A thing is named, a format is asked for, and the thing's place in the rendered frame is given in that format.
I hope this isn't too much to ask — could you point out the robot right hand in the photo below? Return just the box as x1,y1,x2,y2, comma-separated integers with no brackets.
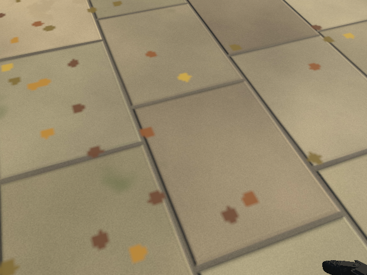
322,260,367,275

